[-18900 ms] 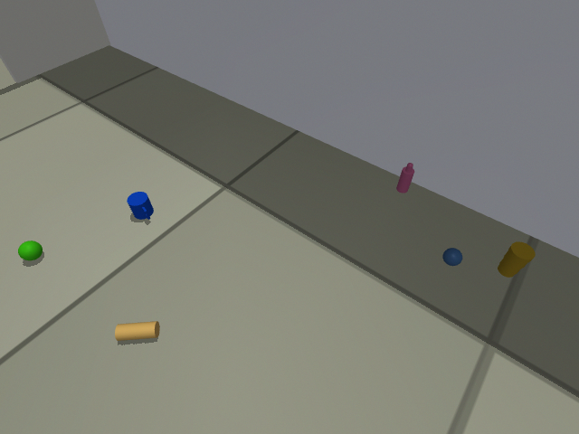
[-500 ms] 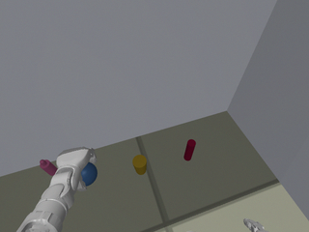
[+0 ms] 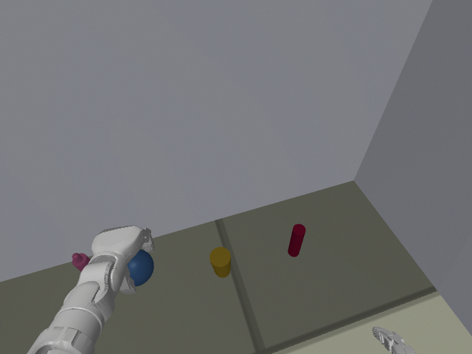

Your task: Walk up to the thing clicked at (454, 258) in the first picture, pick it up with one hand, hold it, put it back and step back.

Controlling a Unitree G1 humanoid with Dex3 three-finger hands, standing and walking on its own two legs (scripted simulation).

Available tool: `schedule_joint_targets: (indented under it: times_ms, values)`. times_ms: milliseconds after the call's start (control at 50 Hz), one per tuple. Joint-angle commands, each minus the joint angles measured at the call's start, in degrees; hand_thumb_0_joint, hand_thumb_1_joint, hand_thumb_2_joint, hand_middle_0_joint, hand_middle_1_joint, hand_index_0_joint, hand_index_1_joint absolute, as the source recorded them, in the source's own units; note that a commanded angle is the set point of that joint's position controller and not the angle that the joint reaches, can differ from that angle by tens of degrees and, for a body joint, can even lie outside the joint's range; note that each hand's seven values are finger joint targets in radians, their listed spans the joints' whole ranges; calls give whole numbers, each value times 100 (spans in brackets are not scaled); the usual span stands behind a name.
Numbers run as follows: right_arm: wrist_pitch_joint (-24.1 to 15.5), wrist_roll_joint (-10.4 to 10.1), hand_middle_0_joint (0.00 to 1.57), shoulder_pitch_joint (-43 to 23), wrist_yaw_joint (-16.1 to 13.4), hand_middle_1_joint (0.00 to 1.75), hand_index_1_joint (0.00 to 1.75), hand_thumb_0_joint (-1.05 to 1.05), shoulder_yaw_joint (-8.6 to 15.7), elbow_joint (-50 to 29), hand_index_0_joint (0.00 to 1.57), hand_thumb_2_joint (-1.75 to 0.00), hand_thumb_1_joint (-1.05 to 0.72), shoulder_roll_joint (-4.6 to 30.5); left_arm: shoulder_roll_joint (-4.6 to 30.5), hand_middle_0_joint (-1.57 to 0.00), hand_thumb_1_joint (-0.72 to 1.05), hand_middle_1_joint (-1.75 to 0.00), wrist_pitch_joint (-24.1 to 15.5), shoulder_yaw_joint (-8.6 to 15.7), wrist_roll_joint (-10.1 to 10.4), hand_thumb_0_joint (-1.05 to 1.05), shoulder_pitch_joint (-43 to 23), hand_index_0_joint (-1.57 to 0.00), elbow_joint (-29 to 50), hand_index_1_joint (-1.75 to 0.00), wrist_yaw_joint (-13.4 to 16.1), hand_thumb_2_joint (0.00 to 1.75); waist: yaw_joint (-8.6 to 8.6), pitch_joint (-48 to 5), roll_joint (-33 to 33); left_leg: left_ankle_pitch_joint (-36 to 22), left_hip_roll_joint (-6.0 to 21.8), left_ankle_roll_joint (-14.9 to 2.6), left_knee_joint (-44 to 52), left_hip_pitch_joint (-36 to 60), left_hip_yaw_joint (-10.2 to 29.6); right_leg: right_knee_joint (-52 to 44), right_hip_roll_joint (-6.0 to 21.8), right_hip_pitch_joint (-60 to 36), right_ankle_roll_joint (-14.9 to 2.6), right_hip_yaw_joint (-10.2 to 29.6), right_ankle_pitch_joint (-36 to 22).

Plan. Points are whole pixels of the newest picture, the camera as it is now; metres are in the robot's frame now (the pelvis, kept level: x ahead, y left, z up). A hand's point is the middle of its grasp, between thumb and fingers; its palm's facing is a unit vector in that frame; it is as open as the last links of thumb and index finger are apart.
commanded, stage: hold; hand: left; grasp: from above
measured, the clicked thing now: (135, 267) +0.31 +0.22 -0.09
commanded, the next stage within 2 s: crouch in 1.32 s
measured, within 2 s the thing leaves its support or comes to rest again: neither
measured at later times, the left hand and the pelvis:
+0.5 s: hand (126, 270) +0.28 +0.21 -0.04, palm faces -0.45 -0.06 -0.89, open 9.8 cm; pelvis -0.01 -0.01 +0.01, yaw +0 degrees
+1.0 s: hand (122, 270) +0.28 +0.22 -0.03, palm faces -0.45 -0.06 -0.89, open 9.8 cm; pelvis -0.01 +0.00 +0.01, yaw +0 degrees
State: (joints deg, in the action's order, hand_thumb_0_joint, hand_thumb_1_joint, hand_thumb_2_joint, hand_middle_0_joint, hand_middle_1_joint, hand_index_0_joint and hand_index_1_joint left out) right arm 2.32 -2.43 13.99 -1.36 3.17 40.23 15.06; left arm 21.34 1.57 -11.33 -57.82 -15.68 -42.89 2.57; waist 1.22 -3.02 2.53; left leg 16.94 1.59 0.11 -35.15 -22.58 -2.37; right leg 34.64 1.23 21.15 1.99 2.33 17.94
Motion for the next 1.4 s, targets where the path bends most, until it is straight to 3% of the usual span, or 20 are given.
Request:
schedule_joint_targets:
  times_ms: [0,180,280,300,440,500,620,660,780,860,900,940,1000,1100,1120,1160,1180,1220,1280,1380]
  values:
    - [-197,-13,20,-288,-62,30,30,0,237,-754,20,-90,-90,804,1296,-100,64,-72,-15,557,-12,0,-2112,-102,1517,-70,188,80,-14,-1562,-72,-1638,-207,-57,430,1138,19,-524,-308,-407,-197,-171,-1586]
    - [-138,-40,20,-412,-72,30,30,0,189,-834,20,-90,-90,781,1210,-99,63,-75,22,524,-6,0,-1896,-100,1475,-74,54,83,-46,-1230,-121,-1347,-180,-60,683,1169,37,-715,-313,-414,-227,-195,-1246]
    - [-123,-53,20,-529,-78,30,30,0,162,-891,20,-90,-90,733,1218,-98,60,-75,7,537,12,0,-1874,-99,1707,-74,-4,85,-91,-1353,-157,-1372,-229,-101,703,1254,-10,-784,-256,-552,-187,-145,-1325]
    - [-121,-54,20,-530,-89,30,30,0,182,-876,20,-90,-90,769,1355,-97,61,-76,-10,653,26,0,-1944,-99,1734,-74,4,83,-123,-1362,-88,-1399,-216,-84,719,1279,-1,-806,-275,-562,-191,-171,-1306]
    - [-106,-76,20,-622,-114,30,30,0,145,-912,20,-90,-90,732,1219,-98,62,-76,7,513,32,0,-1878,-99,1772,-75,-80,83,-61,-1211,-179,-1215,-213,-100,833,1343,-22,-920,-267,-553,-187,-153,-1139]
    - [-121,-87,20,-707,-124,30,30,0,131,-956,20,-90,-90,724,1329,-97,60,-75,-16,614,53,0,-1947,-99,1964,-73,-97,83,-155,-1200,-136,-1090,-208,-83,904,1337,8,-970,-276,-574,-211,-179,-952]
    - [-107,-113,20,-744,-150,30,30,0,105,-962,20,-90,-90,711,1247,-98,61,-74,48,533,56,0,-1828,-100,1968,-73,-200,82,-120,-1126,-216,-1272,-188,-88,963,1451,7,-987,-292,-626,-211,-193,-1144]
    - [-105,-112,20,-771,-156,30,30,0,91,-965,20,-90,-90,714,1373,-98,61,-75,44,648,87,0,-1821,-100,1952,-74,-216,83,-137,-1059,-165,-1152,-208,-98,993,1401,-16,-1047,-272,-647,-204,-169,-1045]
    - [-108,-122,20,-761,-168,30,30,0,95,-1002,20,-90,-90,690,1217,-98,61,-76,-23,478,90,0,-1811,-99,2103,-76,-347,86,-133,-1210,-157,-1477,-191,-95,990,1559,11,-997,-285,-714,-221,-191,-1325]
    - [-91,-119,20,-782,-183,30,30,0,65,-982,20,-90,-90,681,1422,-98,62,-78,-29,676,95,0,-1862,-100,2030,-76,-291,86,-176,-1107,-45,-1326,-193,-74,1061,1516,-3,-1051,-292,-705,-231,-195,-1156]
    - [-95,-120,20,-800,-177,30,30,0,74,-1015,20,-90,-91,664,1191,-98,61,-77,-38,491,67,0,-1810,-99,2101,-76,-289,86,-145,-1136,-138,-1358,-185,-75,1063,1572,13,-1040,-296,-663,-238,-198,-1186]
    - [-93,-126,20,-780,-186,30,30,0,82,-997,20,-90,-90,675,1353,-97,61,-78,-34,644,65,0,-1772,-99,2059,-76,-262,84,-183,-1170,-111,-1425,-200,-80,1045,1568,0,-1053,-285,-714,-230,-195,-1234]
    - [-82,-119,20,-791,-182,30,30,0,80,-985,20,-90,-91,678,1226,-98,62,-79,-3,519,68,0,-1790,-100,2018,-77,-256,85,-150,-1130,-136,-1404,-197,-78,1052,1602,-11,-1086,-284,-712,-221,-189,-1226]
    - [-74,-122,20,-782,-183,30,30,0,93,-961,20,-90,-91,664,1271,-98,60,-78,-7,523,35,0,-1896,-99,2067,-78,-226,88,-168,-1190,-110,-1502,-218,-84,1033,1607,-16,-1074,-260,-711,-218,-183,-1341]
    - [-65,-117,20,-768,-184,30,30,0,102,-955,20,-90,-91,684,1410,-98,60,-78,-8,670,40,0,-1915,-99,2105,-77,-200,87,-181,-1282,-72,-1513,-209,-83,1029,1665,-22,-1084,-262,-778,-216,-187,-1345]
    - [-56,-108,20,-753,-172,30,30,0,104,-932,20,-90,-91,679,1185,-101,62,-77,16,530,57,0,-1697,-101,1929,-77,-176,89,-163,-1180,-135,-1561,-195,-72,1038,1620,-1,-1050,-276,-801,-229,-213,-1393]
    - [-56,-108,20,-752,-171,30,30,0,115,-935,20,-90,-91,690,1229,-100,63,-79,4,514,37,0,-1955,-101,2007,-78,-169,90,-121,-1194,-72,-1577,-190,-71,1037,1638,-1,-1042,-279,-726,-233,-211,-1421]
    - [-49,-107,20,-738,-177,30,30,0,122,-903,20,-90,-91,700,1407,-98,61,-79,-4,691,12,0,-1857,-100,1831,-78,-147,87,-181,-1162,-104,-1554,-191,-71,1046,1594,0,-1062,-275,-765,-236,-216,-1374]
    - [-57,-106,20,-742,-168,30,30,0,125,-933,20,-90,-91,676,1235,-100,63,-79,-19,548,24,0,-1854,-101,1963,-79,-171,90,-172,-1288,-78,-1628,-207,-72,1022,1678,-15,-1049,-268,-823,-231,-201,-1451]
    - [-39,-98,20,-735,-170,30,30,0,126,-933,20,-90,-91,679,1231,-100,63,-80,-12,541,60,0,-1793,-101,1852,-79,-185,90,-136,-1144,-263,-1519,-232,-107,1018,1563,-23,-1141,-237,-796,-191,-192,-1400]
